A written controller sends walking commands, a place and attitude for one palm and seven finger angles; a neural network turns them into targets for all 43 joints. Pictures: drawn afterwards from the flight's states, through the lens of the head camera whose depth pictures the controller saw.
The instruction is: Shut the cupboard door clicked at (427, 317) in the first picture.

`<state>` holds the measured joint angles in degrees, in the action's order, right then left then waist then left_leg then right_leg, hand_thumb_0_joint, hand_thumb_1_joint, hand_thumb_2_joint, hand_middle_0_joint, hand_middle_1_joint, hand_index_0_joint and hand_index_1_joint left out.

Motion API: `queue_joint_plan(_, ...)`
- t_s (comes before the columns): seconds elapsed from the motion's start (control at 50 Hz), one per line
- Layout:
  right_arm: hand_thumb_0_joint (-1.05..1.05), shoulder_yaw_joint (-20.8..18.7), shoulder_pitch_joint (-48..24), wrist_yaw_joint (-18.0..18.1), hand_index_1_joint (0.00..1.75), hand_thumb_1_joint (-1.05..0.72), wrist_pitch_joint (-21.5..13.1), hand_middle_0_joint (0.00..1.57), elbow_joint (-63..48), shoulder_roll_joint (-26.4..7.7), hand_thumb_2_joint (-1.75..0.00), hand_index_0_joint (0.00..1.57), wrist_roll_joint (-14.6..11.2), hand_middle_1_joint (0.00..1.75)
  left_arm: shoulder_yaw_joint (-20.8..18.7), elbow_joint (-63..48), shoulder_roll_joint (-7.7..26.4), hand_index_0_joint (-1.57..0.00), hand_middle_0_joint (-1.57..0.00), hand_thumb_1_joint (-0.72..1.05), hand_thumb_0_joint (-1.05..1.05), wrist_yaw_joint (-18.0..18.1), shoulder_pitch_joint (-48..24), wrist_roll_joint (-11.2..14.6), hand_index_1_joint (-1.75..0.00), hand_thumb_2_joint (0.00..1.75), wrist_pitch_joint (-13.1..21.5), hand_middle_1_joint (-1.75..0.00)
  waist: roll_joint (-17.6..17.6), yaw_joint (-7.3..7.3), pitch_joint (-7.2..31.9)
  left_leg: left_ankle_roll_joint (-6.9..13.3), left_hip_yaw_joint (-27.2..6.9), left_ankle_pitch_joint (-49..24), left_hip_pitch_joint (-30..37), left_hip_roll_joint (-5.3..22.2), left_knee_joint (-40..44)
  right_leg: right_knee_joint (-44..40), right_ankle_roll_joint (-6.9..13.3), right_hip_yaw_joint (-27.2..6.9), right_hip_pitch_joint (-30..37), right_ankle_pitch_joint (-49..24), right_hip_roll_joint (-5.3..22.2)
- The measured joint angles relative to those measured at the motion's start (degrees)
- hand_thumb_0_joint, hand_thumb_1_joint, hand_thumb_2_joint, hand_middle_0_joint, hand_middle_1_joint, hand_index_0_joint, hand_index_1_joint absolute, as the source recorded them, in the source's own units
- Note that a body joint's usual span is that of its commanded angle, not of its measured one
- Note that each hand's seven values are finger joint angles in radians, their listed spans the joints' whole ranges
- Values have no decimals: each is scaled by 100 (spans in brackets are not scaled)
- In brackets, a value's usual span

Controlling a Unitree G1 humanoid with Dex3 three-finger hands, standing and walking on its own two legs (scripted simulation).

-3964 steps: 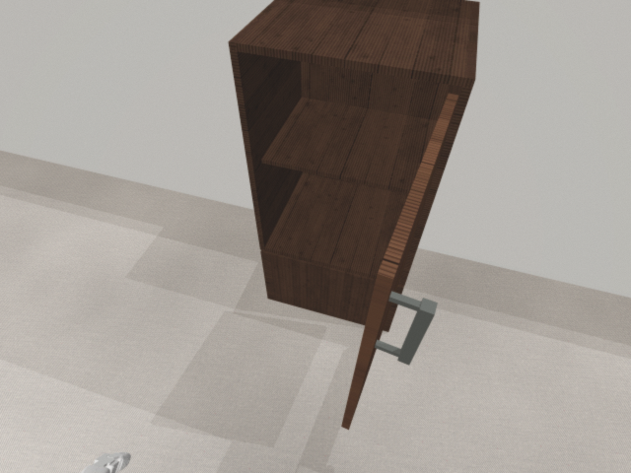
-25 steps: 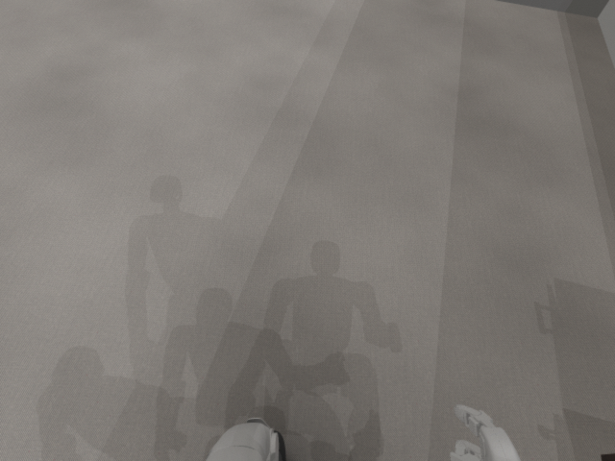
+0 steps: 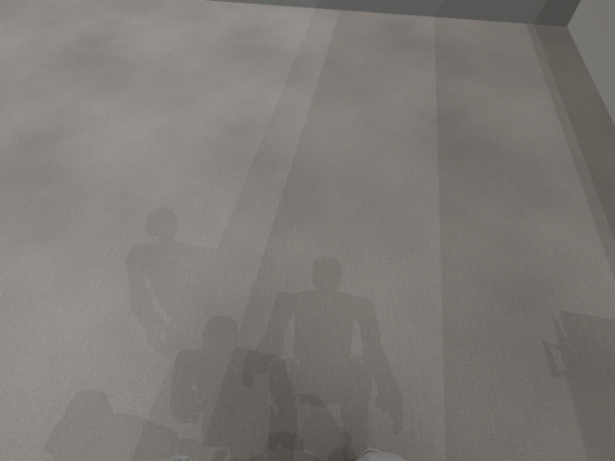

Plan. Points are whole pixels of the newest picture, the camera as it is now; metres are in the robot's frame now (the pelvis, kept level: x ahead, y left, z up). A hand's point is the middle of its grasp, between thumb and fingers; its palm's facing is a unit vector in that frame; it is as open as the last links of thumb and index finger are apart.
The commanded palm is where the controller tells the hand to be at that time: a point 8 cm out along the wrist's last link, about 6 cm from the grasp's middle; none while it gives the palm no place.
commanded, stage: turn to face it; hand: left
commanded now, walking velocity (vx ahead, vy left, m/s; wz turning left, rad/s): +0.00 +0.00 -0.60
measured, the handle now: out of the picture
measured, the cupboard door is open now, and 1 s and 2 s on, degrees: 2 2 2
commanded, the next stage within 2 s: none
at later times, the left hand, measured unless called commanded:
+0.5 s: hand (166, 415) +0.20 +0.23 -0.15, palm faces -0.23 -0.95 -0.21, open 7.4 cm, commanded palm none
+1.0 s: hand (233, 390) +0.24 +0.14 -0.16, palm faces -0.55 -0.81 -0.21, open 7.4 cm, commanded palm none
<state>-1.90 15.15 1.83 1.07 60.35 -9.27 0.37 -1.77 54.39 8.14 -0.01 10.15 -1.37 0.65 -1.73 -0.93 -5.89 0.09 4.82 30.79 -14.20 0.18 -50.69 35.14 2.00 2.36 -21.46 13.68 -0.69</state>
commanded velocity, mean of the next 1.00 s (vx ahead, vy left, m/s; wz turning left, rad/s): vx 0.00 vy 0.00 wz -0.60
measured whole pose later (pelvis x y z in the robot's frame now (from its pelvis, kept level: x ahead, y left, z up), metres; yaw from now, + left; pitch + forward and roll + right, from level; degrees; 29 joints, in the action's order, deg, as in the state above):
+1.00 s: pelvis +0.06 +0.03 +0.01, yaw -34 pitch +2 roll +0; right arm -2.4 10.0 1.4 2.6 50.5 -13.4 0.3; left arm -3.0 50.6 11.9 -0.6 9.8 -1.6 -3.3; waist 1.3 -0.1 -5.1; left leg -4.2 1.5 22.8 -22.9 2.8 -44.0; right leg 31.3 0.6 -4.3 -17.9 14.9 -1.9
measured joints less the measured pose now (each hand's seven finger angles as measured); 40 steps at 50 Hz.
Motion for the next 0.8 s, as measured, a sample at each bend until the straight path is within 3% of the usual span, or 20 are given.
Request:
queue_joint_plan(0.04,0,-19,-142,8,30,-91,62,20,-69,-26,-90,20,-15,30,-85,-2,-14,-20,-20,93,0,100,18,33,-30,90,-46,-30,22,15,-65,-95,-191,-24,-513,-9,-853,-239,28,-65,92,-149,-82)
queue_joint_plan(0.1,0,-42,-306,0,30,-91,115,20,-244,-66,-90,20,11,30,-151,9,70,-20,-20,94,-1,131,72,3,-30,90,-148,-30,99,47,-21,-191,-302,-311,-974,93,-964,-601,20,-202,187,-316,-148)
queue_joint_plan(0.22,0,-51,-595,7,30,-91,78,20,-625,-133,-90,20,-2,30,-243,6,271,-20,-20,92,0,51,178,-29,-30,90,-286,-30,302,176,110,-254,-459,-691,-811,146,698,-672,-137,-638,159,-333,-202)
queue_joint_plan(0.28,0,-16,-630,25,30,-91,-60,20,-786,-164,-90,20,6,30,-289,-26,371,-20,-20,92,0,18,227,24,-30,90,-376,-30,370,185,207,-173,-415,-1471,-392,142,1803,-267,-229,-846,-2,-63,-258)
queue_joint_plan(0.34,0,56,-613,36,30,-91,-97,20,-893,-116,-90,20,89,30,-326,-37,517,-20,-20,92,1,-43,151,11,-30,90,-478,-30,456,209,195,64,-145,-1374,-227,180,1760,1188,-304,-662,-414,1157,-206)
queue_joint_plan(0.4,0,115,-541,42,30,-91,-77,20,-954,-89,-90,20,120,30,-365,-133,644,-20,-20,91,1,-115,46,16,-29,90,-496,-30,411,223,166,113,35,-1398,39,307,2058,2384,-430,-348,-721,1269,-86)
queue_joint_plan(0.46,0,125,-485,35,30,-90,-62,20,-950,-96,-90,20,117,30,-378,-251,722,-20,-20,91,1,-157,-42,25,-29,90,-501,-30,337,236,138,100,241,-1458,232,438,2274,2511,-503,-152,-717,1126,81)
queue_joint_plan(0.54,0,81,-399,6,30,-90,-54,20,-913,-139,-90,20,118,30,-362,-335,760,-20,-20,91,1,-185,-176,15,-29,90,-530,-30,249,168,94,49,544,-1381,350,583,2279,1870,-491,-25,-457,1012,241)
queue_joint_plan(0.62,0,9,-296,-31,30,-90,-5,20,-843,-256,-90,20,121,30,-310,-403,720,-20,-19,91,1,-202,-307,5,-29,90,-516,-30,127,52,38,-48,853,-1154,344,751,1988,1033,-382,113,-61,976,251)
queue_joint_plan(0.68,0,-56,-148,-67,30,-90,52,20,-802,-393,-90,20,84,30,-239,-510,693,-20,-20,91,1,-217,-342,0,-29,90,-413,-30,49,2,53,-176,1028,-835,173,899,1423,-24,-212,222,454,198,209)
queue_joint_plan(0.7,0,-83,-142,-77,30,-90,92,20,-770,-464,-90,20,60,30,-224,-521,658,-20,-20,91,1,-193,-358,-12,-29,90,-330,-30,-17,11,47,-230,907,-573,-26,933,936,-53,-132,198,454,360,156)
queue_joint_plan(0.74,0,-123,-235,-35,30,-90,238,20,-701,-606,-90,20,29,30,-160,-527,535,-20,-20,91,0,-115,-376,16,-29,90,-241,-30,-175,-27,-43,-312,306,-25,-538,766,-263,143,-46,146,352,533,49)
queue_joint_plan(0.8,0,-134,-359,-11,30,-91,311,20,-686,-663,-90,20,21,30,-110,-533,419,-20,-20,91,0,-16,-295,29,-30,90,-268,-30,-150,-33,-94,-406,-114,-228,-1107,521,-1291,-82,-43,-30,416,367,-13)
